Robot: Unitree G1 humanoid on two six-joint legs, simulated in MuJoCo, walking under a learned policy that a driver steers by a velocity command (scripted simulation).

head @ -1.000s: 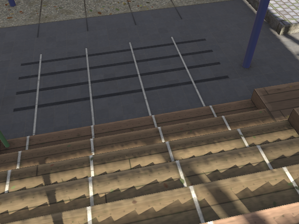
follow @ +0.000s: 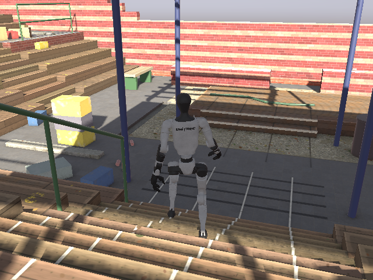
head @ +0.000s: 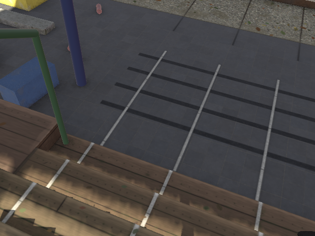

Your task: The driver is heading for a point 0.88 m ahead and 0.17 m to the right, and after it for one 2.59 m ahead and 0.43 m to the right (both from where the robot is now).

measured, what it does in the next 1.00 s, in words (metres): goes down, turning right: left foot 0.15 m lower, then right foot 0.15 m lower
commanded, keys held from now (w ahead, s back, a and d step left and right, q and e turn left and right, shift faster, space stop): w+q+shift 0.06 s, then w+e+shift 0.86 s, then w+q+shift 0.08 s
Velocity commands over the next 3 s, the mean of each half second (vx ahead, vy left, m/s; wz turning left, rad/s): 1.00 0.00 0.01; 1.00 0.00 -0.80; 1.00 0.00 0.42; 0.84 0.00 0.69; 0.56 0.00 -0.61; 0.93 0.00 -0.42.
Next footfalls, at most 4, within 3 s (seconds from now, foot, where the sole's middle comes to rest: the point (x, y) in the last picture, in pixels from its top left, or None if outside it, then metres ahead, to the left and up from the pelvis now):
0.18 left None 0.30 0.14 -0.87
0.52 right None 0.52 -0.05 -1.01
0.84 left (151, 203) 0.90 0.10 -1.16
1.24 right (218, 202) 1.02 -0.34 -1.30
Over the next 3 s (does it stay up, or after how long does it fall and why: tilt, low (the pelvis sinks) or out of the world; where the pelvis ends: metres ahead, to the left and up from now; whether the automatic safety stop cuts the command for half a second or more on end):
stays up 2.14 -0.49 -0.70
